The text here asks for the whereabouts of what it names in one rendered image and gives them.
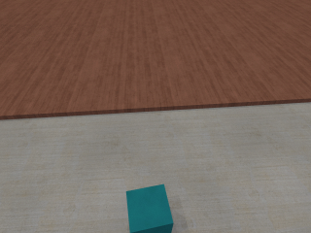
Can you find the carton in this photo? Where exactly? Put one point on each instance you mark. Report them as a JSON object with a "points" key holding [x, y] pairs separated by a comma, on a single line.
{"points": [[148, 210]]}

